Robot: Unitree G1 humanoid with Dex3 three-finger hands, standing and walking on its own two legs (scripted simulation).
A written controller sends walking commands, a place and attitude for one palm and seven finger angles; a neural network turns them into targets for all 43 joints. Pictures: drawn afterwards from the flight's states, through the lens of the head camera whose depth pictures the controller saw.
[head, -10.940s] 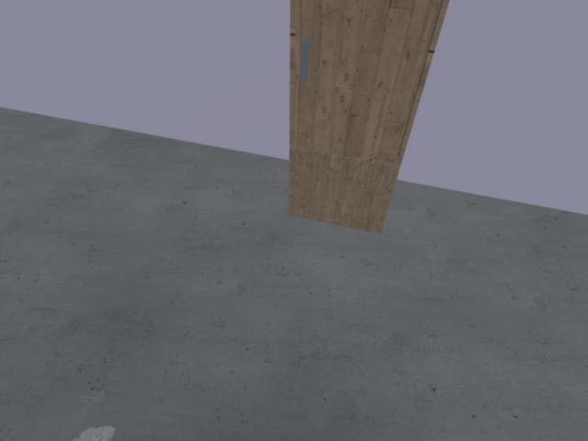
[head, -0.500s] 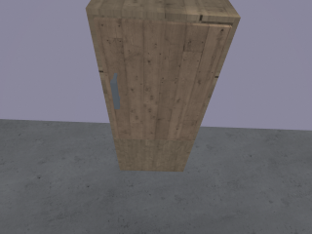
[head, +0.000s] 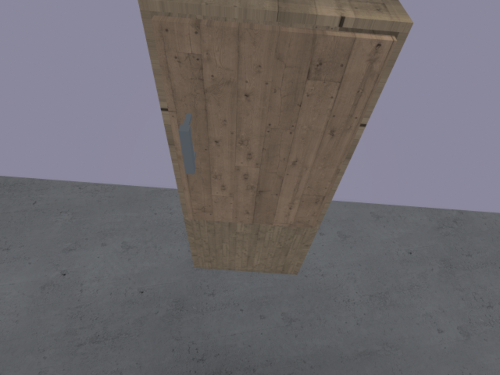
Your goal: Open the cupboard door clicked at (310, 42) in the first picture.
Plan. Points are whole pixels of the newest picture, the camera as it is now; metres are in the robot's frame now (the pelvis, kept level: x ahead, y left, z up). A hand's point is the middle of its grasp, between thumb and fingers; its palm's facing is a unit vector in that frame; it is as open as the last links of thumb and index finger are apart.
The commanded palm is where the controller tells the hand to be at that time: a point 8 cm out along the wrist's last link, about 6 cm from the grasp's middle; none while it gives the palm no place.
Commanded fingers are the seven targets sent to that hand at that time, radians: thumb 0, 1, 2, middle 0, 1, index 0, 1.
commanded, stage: come to a stop and stand still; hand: left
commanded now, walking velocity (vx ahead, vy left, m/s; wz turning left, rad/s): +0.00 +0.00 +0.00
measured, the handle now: (189, 144) +0.55 +0.17 +0.01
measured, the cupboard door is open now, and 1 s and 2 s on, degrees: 0 0 0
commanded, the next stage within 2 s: look again from close up in 0.84 s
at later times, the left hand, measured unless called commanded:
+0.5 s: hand out of the picture -0.04 +0.16 -0.17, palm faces +0.03 -0.99 -0.17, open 7.4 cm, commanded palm none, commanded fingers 0.00 0.90 0.90 -0.20 -0.30 -0.20 -0.30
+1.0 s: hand out of the picture -0.09 +0.15 -0.17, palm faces +0.03 -0.99 -0.14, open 7.4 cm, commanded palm none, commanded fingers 0.00 0.90 0.90 -0.20 -0.30 -0.20 -0.30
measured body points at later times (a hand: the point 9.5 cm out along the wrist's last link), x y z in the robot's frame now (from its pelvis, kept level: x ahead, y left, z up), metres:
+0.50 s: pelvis -0.04 +0.00 +0.01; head -0.05 +0.00 +0.46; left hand -0.04 +0.21 -0.15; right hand -0.04 -0.23 -0.15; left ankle -0.01 +0.08 -0.73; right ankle -0.04 -0.12 -0.73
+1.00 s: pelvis -0.05 +0.01 +0.00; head -0.05 +0.01 +0.45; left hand -0.09 +0.20 -0.16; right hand -0.08 -0.19 -0.16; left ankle +0.00 +0.08 -0.73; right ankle -0.04 -0.12 -0.73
